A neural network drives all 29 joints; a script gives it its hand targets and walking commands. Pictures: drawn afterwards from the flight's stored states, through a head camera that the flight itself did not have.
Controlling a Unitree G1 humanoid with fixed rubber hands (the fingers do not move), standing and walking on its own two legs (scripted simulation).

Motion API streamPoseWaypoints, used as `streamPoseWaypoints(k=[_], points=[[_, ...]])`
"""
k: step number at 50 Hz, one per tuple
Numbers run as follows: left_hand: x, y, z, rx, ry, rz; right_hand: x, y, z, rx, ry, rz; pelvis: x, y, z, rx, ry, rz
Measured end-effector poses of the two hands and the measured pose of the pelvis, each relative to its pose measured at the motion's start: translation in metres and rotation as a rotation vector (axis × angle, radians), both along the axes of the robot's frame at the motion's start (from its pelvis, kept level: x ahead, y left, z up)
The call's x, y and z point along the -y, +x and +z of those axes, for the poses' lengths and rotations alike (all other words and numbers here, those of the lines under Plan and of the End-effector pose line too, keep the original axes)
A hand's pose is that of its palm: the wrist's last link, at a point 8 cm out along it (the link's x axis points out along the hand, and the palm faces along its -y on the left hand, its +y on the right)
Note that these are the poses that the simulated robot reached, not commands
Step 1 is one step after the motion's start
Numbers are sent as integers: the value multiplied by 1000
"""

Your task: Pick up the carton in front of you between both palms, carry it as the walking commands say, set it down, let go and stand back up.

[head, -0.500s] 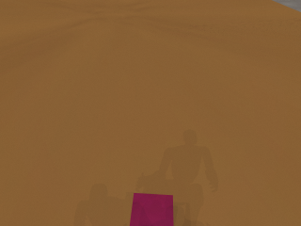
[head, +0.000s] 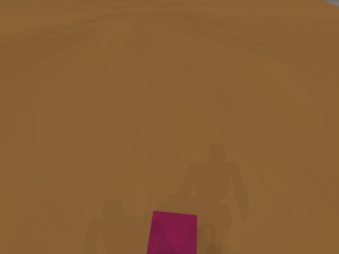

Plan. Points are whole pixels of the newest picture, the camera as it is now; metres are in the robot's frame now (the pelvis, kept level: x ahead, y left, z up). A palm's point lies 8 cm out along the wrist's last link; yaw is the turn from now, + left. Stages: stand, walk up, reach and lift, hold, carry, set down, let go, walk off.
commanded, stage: stand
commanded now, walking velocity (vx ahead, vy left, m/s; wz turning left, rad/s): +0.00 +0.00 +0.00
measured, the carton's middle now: (173, 243) +0.34 +0.01 -0.63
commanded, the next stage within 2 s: none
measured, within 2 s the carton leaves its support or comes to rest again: neither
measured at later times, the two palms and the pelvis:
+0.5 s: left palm out of the picture -0.03 +0.25 -0.12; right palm out of the picture +0.03 -0.25 -0.12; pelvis -0.01 +0.00 +0.01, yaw +1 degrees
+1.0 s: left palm out of the picture -0.08 +0.21 -0.13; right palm out of the picture -0.02 -0.24 -0.13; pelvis -0.02 -0.01 +0.01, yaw +2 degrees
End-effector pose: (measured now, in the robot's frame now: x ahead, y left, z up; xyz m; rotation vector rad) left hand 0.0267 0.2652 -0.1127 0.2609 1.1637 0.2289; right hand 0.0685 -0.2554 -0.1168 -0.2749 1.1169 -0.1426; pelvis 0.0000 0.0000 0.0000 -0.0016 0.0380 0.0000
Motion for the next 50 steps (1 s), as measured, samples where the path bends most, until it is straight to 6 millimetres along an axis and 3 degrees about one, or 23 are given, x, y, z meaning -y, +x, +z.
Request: streamPoseWaypoints(k=[20, 50], points=[[11, -46, -7, -106, -35, 43, -1, -27, -2, -85, 6, -9, 3, -11, 5, 28, -1, 18], [50, -107, -16, -276, -110, 96, -17, -89, -14, -270, 64, -54, 13, -24, 13, 60, 1, 28]])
